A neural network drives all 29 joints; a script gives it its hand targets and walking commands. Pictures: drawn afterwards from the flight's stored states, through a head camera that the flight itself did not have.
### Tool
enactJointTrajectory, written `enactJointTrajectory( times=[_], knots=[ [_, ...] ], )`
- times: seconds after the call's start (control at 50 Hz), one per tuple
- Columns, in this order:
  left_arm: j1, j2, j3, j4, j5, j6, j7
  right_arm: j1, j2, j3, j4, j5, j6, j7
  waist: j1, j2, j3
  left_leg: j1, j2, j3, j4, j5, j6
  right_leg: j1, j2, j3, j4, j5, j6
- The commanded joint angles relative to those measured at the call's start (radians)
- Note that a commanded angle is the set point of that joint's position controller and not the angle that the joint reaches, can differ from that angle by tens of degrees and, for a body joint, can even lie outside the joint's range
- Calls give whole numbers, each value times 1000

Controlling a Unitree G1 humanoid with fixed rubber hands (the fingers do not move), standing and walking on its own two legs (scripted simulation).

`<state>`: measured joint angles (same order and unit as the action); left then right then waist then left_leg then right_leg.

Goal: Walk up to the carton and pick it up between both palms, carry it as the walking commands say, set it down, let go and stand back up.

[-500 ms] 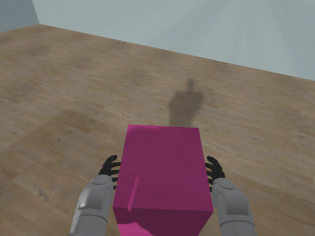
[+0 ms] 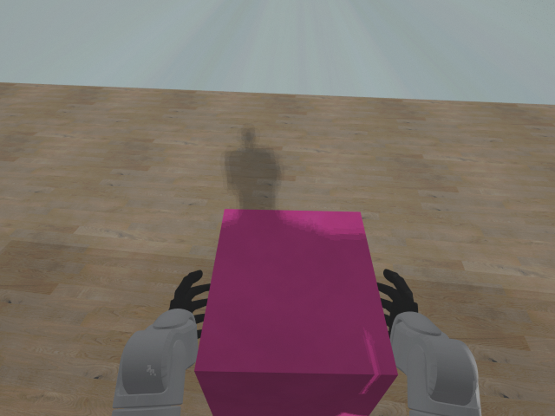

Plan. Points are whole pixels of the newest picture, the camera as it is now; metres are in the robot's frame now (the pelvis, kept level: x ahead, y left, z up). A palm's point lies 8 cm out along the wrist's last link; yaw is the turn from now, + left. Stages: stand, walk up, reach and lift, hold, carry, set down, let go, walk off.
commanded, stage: carry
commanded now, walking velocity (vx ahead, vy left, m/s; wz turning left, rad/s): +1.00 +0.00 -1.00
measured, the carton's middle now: (290, 322) +0.28 +0.00 +0.02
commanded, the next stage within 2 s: none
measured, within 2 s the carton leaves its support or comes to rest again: neither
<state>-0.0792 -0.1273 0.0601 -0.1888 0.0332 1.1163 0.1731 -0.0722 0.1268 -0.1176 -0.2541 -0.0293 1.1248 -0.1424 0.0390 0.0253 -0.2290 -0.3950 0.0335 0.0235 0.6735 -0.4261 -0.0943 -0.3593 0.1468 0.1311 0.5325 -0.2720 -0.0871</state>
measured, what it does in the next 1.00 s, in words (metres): walks ahead, turning right: left foot, then right foot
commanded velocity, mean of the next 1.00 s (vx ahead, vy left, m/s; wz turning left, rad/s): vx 1.00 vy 0.00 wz -1.00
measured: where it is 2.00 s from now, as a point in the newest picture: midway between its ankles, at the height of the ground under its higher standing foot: (523, 292)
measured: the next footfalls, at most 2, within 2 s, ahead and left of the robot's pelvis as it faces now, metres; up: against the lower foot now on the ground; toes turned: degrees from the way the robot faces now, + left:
left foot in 0.04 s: +0.07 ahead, +0.12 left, +0.00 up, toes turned -2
right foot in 0.28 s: +0.18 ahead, -0.13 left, +0.00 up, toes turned -19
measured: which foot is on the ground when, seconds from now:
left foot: up 0.00-0.02, down 0.04-0.32, up 0.34-0.50, down 0.52-0.92, up 0.94-1.00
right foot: down 0.00-0.10, up 0.12-0.26, down 0.28-0.58, up 0.60-0.84, down 0.86-1.00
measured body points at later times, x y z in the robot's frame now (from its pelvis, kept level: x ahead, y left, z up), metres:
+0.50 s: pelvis +0.29 -0.12 -0.01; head +0.24 -0.08 +0.43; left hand +0.56 -0.09 +0.04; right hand +0.43 -0.36 +0.05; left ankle +0.35 +0.01 -0.72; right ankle +0.14 -0.12 -0.73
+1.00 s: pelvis +0.58 -0.39 -0.06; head +0.60 -0.35 +0.39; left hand +0.84 -0.52 -0.02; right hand +0.59 -0.68 +0.01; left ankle +0.56 -0.14 -0.60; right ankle +0.57 -0.49 -0.73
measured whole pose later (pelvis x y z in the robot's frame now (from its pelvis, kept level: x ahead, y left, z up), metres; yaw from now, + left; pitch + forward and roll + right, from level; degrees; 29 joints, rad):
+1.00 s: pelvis +0.58 -0.39 -0.06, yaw -58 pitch +1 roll -6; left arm -0.04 -0.13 0.02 -0.29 0.06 1.16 0.18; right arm -0.01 0.13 -0.11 -0.32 0.01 1.13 -0.14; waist 0.02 0.02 -0.09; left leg -0.27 0.12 -0.05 1.55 -0.58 -0.17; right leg -0.58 0.17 -0.15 0.88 -0.28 -0.15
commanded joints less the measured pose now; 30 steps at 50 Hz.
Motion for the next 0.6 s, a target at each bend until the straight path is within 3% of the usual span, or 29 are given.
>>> enactJointTrajectory(
  times=[0.0, 0.02, 0.04, 0.06, 0.08, 0.1, 0.12, 0.14, 0.16, 0.18, 0.2, 0.22, 0.24, 0.26, 0.28, 0.3, 0.32, 0.36, 0.38, 0.4, 0.42, 0.44, 0.46, 0.48, 0.5, 0.52, 0.54, 0.56, 0.58],
  knots=[
    [-535, -928, -590, -386, -326, -46, -128, -555, 974, 705, -307, 341, -45, 82, -43, -96, -282, 406, 59, -31, -395, 131, 58, -61, -162, 167, 8, 134, -61],
    [-508, -915, -593, -387, -313, -41, -122, -513, 928, 698, -310, 324, -45, 78, -59, 92, -330, 683, 213, -189, -480, -25, 106, -288, -65, -21, 148, 112, 20],
    [-497, -908, -610, -407, -321, -41, -121, -517, 911, 692, -336, 317, -53, 75, -47, 269, -288, 732, 416, -429, -469, 74, 183, -475, -58, -96, 330, -123, 18],
    [-507, -878, -622, -410, -330, -34, -123, -493, 877, 679, -345, 312, -60, 70, -39, 283, -246, 720, 478, -460, -421, 246, 252, -552, -106, -97, 411, -167, 14],
    [-549, -855, -634, -424, -343, -34, -120, -473, 878, 665, -316, 302, -65, 65, -50, 219, -220, 765, 485, -385, -363, 400, 271, -583, -160, -94, 400, -170, 26],
    [-567, -868, -657, -465, -363, -37, -119, -416, 922, 666, -293, 301, -68, 64, -73, 183, -206, 844, 461, -331, -335, 575, 237, -642, -137, -140, 406, -179, 22],
    [-526, -861, -659, -440, -367, -42, -118, -376, 907, 662, -300, 288, -74, 60, -78, 136, -225, 889, 445, -265, -298, 676, 214, -628, -165, -135, 315, -158, 26],
    [-479, -830, -638, -424, -341, -42, -110, -371, 882, 666, -294, 290, -68, 61, -78, 125, -219, 890, 401, -150, -257, 834, 177, -564, -167, -151, 220, -140, 28],
    [-425, -841, -643, -436, -336, -52, -106, -381, 877, 681, -329, 298, -72, 66, -65, 122, -234, 847, 372, -30, -180, 1056, 125, -435, -131, -199, 81, -102, 16],
    [-426, -843, -646, -432, -337, -51, -102, -401, 865, 673, -336, 294, -69, 66, -42, 148, -278, 718, 312, 93, -110, 1163, 71, -189, -62, -269, -48, -59, 12],
    [-417, -836, -635, -421, -314, -47, -91, -403, 843, 671, -351, 312, -65, 70, -35, 199, -317, 595, 271, 169, 5, 1204, 41, 37, 7, -308, -75, -33, 4],
    [-361, -817, -613, -402, -287, -40, -86, -416, 800, 676, -373, 319, -56, 69, -5, 132, -300, 400, 245, 217, 168, 1130, 16, 242, 26, -274, -103, 12, -22],
    [-305, -813, -604, -354, -261, -27, -82, -441, 774, 670, -352, 314, -42, 70, 44, 40, -258, 29, 200, 171, 383, 838, -26, 493, -108, 62, -124, -75, -122],
    [-315, -775, -590, -319, -244, -20, -78, -397, 769, 674, -327, 299, -29, 77, 19, -217, -193, -375, 33, 125, 575, 165, -64, 679, -300, 496, -160, 96, -267],
    [-314, -756, -599, -313, -242, -13, -74, -382, 741, 675, -328, 293, -23, 83, 2, -189, -169, -583, -22, 12, 628, -185, -53, 762, -370, 639, -117, 400, -356],
    [-333, -788, -582, -311, -240, -16, -73, -444, 767, 685, -349, 308, -27, 85, 8, -132, -165, -567, 21, -10, 637, -207, -49, 703, -394, 605, -113, 589, -368],
    [-350, -799, -585, -332, -241, -13, -68, -430, 775, 663, -336, 311, -32, 93, 3, -20, -116, -598, 45, -11, 528, -224, -56, 681, -393, 526, -111, 602, -339],
    [-430, -810, -629, -380, -264, -14, -75, -391, 812, 633, -253, 296, -24, 103, -1, 26, -69, -578, 49, 0, 346, -234, -56, 625, -383, 424, -89, 634, -289],
    [-462, -813, -644, -391, -277, -19, -80, -397, 828, 622, -238, 289, -31, 102, -5, -21, -31, -515, 61, -14, 212, -216, -56, 537, -366, 388, -101, 574, -264],
    [-458, -805, -630, -374, -279, -14, -88, -402, 840, 618, -222, 278, -33, 94, -8, -10, 36, -416, 47, 13, 85, -182, -53, 370, -334, 356, -159, 456, -217],
    [-482, -816, -637, -409, -293, -25, -92, -393, 850, 620, -231, 280, -40, 94, -5, -73, 50, -287, 10, 49, -61, -105, -47, 275, -290, 311, -185, 432, -186],
    [-482, -814, -645, -425, -309, -32, -96, -397, 863, 632, -241, 285, -47, 95, -21, -134, 32, -28, -17, 75, -201, -1, -25, 118, -244, 233, -135, 524, -146],
    [-437, -813, -632, -398, -316, -32, -99, -368, 863, 632, -237, 279, -54, 87, -47, -109, -76, 284, -53, 114, -301, 195, -16, -18, -181, 136, 21, 617, -101],
    [-427, -811, -626, -409, -326, -42, -103, -376, 860, 641, -282, 285, -64, 80, -74, -53, -187, 622, 64, -8, -285, 225, 12, -238, -114, 13, 255, 649, -50],
    [-420, -816, -641, -432, -321, -40, -105, -378, 834, 642, -302, 273, -73, 71, -70, 245, -240, 880, 358, -377, -342, 227, 115, -522, -34, -148, 563, 147, 1],
    [-404, -789, -656, -422, -333, -38, -121, -321, 803, 629, -289, 246, -78, 59, -38, 288, -246, 808, 495, -520, -351, 466, 221, -524, -74, -143, 694, -148, 17],
    [-507, -809, -694, -449, -388, -32, -137, -319, 827, 587, -270, 232, -90, 47, -48, 215, -213, 798, 483, -493, -295, 636, 236, -527, -142, -113, 746, -151, 21],
    [-497, -816, -694, -426, -410, -32, -152, -304, 845, 588, -282, 206, -100, 34, -79, 54, -228, 853, 464, -412, -251, 734, 219, -567, -149, -135, 776, -115, 20],
    [-532, -835, -719, -442, -440, -41, -159, -259, 874, 581, -253, 194, -105, 37, -97, 73, -202, 950, 457, -373, -233, 796, 214, -674, -160, -154, 745, -146, 20]
  ],
)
